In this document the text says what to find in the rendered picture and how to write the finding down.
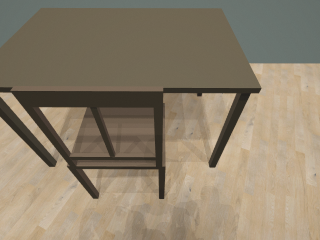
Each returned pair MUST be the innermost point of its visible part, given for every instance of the chair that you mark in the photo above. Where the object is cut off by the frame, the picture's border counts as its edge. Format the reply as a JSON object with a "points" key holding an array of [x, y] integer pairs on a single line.
{"points": [[123, 127]]}

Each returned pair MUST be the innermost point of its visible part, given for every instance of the table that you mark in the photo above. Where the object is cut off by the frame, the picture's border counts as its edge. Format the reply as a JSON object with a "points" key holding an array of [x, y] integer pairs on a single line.
{"points": [[183, 50]]}

